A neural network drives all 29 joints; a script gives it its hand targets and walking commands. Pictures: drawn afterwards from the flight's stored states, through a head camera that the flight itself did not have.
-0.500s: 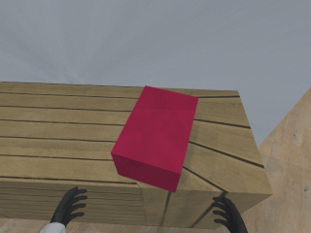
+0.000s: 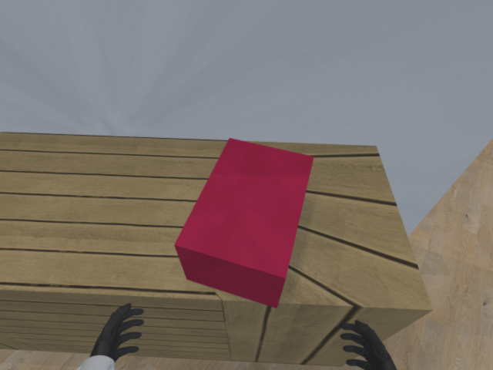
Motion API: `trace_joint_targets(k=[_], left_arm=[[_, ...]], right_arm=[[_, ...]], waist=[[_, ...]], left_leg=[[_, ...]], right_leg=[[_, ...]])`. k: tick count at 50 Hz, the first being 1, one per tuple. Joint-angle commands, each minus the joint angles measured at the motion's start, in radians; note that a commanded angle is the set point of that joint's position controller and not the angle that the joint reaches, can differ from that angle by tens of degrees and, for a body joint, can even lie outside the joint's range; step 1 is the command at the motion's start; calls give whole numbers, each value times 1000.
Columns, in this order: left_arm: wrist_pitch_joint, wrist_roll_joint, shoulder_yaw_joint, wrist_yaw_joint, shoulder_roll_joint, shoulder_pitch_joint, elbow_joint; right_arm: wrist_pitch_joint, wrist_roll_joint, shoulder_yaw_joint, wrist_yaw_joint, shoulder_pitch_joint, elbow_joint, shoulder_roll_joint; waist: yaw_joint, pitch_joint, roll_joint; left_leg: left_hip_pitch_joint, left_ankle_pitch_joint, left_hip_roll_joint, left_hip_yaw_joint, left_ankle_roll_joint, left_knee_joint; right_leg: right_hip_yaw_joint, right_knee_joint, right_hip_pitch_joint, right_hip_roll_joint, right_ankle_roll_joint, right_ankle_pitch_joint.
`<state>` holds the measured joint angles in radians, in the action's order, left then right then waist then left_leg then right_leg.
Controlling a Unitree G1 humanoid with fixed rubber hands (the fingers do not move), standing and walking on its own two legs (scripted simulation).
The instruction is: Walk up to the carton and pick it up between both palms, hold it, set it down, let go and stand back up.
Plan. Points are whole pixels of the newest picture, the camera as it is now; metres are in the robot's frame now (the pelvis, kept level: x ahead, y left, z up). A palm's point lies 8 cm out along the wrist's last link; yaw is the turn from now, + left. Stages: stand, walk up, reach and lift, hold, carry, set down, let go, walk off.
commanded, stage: let go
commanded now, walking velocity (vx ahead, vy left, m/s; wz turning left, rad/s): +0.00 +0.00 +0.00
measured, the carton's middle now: (251, 217) +0.40 +0.00 -0.04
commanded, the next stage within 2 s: stand in 0.14 s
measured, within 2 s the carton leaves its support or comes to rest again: neither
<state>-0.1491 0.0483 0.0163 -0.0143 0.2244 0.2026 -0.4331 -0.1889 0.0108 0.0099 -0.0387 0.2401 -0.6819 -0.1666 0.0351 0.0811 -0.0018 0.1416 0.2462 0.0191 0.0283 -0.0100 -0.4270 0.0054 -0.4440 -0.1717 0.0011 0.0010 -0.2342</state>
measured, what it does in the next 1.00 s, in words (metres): stands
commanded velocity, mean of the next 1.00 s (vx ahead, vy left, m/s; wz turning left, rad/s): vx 0.00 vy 0.00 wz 0.00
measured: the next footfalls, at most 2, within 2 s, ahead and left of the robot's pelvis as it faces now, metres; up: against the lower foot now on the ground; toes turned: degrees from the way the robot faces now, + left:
none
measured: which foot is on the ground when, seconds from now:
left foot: down 0.00-1.00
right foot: down 0.00-1.00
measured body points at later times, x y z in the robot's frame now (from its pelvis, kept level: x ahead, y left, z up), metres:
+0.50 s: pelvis +0.01 +0.01 +0.00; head +0.01 +0.01 +0.45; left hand +0.13 +0.29 -0.09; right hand +0.14 -0.27 -0.10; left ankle -0.01 +0.13 -0.74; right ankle +0.01 -0.12 -0.74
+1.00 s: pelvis +0.01 +0.01 +0.00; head +0.00 +0.01 +0.45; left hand +0.10 +0.30 -0.11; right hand +0.12 -0.28 -0.11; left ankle -0.01 +0.13 -0.74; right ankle +0.01 -0.12 -0.74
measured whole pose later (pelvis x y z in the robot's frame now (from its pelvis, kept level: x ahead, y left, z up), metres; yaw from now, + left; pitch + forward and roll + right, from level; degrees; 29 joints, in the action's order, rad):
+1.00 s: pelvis +0.01 +0.01 +0.00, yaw +0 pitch -2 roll +0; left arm 0.02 -0.01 0.02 0.00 0.35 0.25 -0.81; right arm -0.04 0.02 0.01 -0.01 0.23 -0.88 -0.34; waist 0.04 0.00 0.00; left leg 0.16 0.27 0.02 0.03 0.00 -0.46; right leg 0.01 -0.44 -0.17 0.00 0.00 -0.25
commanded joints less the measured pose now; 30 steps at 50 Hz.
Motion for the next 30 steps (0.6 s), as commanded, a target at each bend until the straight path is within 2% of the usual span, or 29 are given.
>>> trace_joint_targets(k=[1,2,4,5,6,7,8,9,10,11,13,15,18,20,21,23,24,25,27,29,30], left_arm=[[20,-30,-7,-17,62,-119,66],[13,-38,-10,-21,56,-110,43],[9,-43,-1,-21,47,-118,35],[1,-56,1,-26,36,-112,17],[16,-36,-10,-21,64,-117,63],[16,-33,-15,-17,72,-110,53],[104,-92,-131,-28,254,38,-30],[134,-93,-133,-27,287,22,-47],[147,-88,-126,-17,260,-5,-57],[159,-95,-123,-13,260,-4,-64],[164,-100,-116,-6,258,-17,-90],[177,-95,-102,4,254,-23,-111],[187,-87,-99,13,281,-5,-149],[192,-81,-93,11,284,18,-181],[195,-80,-85,13,277,11,-184],[194,-79,-88,10,302,7,-207],[195,-79,-86,12,308,6,-211],[196,-78,-85,10,314,15,-228],[195,-69,-81,14,301,17,-247],[196,-65,-78,15,313,22,-265],[198,-71,-82,15,326,14,-266]], right_arm=[[-65,52,111,1,-168,53,-123],[-64,57,114,-4,-179,31,-123],[-61,62,122,-5,-185,18,-137],[-58,65,123,-13,-191,-12,-144],[-71,66,119,-6,-179,46,-128],[-73,56,111,0,-170,42,-123],[28,46,110,38,-43,-16,-317],[73,42,103,45,-35,-5,-287],[85,40,100,47,-65,5,-286],[100,38,91,45,-60,3,-285],[105,43,84,34,-81,-7,-276],[104,31,70,29,-79,-20,-289],[111,32,75,29,-88,-37,-320],[121,28,66,28,-92,-56,-348],[122,27,66,27,-101,-61,-348],[127,22,70,30,-111,-64,-370],[128,22,63,31,-85,-68,-362],[128,20,58,29,-95,-77,-367],[128,17,64,30,-87,-88,-385],[131,15,62,29,-91,-94,-391],[135,16,61,30,-87,-97,-383]], waist=[[-20,-125,-23],[-10,-118,-27],[-19,-116,-31],[-10,-103,-40],[-8,-139,-18],[-5,-132,-8],[4,-206,28],[-12,-184,32],[-7,-193,46],[-1,-155,33],[-8,-142,9],[-16,-133,6],[-15,-125,1],[3,-123,-20],[-1,-129,-27],[-9,-144,16],[-20,-143,-19],[-10,-142,-7],[-20,-139,-38],[-16,-160,-8],[-24,-119,-17]], left_leg=[[-84,-168,-2,28,-32,54],[-73,-168,-8,31,-33,57],[-67,-156,5,26,-36,57],[-60,-155,-2,32,-36,62],[-67,-168,-4,34,-30,56],[-72,-178,-8,40,-27,51],[81,-231,63,-50,15,-19],[96,-195,57,-39,25,-7],[83,-169,54,-52,31,-2],[98,-144,58,-53,36,8],[79,-114,58,-56,39,26],[66,-123,71,-70,42,23],[74,-107,74,-86,57,27],[73,-125,76,-89,59,37],[62,-130,77,-92,61,35],[26,-158,85,-90,61,30],[20,-178,84,-85,55,22],[28,-196,87,-100,58,26],[38,-173,82,-88,61,25],[12,-194,84,-97,58,34],[32,-189,87,-95,62,37]], right_leg=[[-38,100,-38,24,33,90],[-42,99,-40,23,34,86],[-50,95,-34,30,36,85],[-53,95,-37,29,37,76],[-48,93,-19,23,31,92],[-40,99,-23,20,28,110],[55,4,101,-94,55,166],[76,2,107,-117,52,202],[73,-4,91,-108,43,180],[83,5,67,-118,48,167],[84,26,33,-111,45,92],[91,39,-8,-102,51,86],[90,33,6,-108,54,120],[86,32,7,-108,54,122],[92,26,11,-109,54,136],[91,31,-8,-112,62,156],[102,28,-3,-114,64,171],[88,30,6,-106,56,189],[92,42,21,-114,56,207],[83,31,27,-108,53,197],[90,42,12,-110,53,199]])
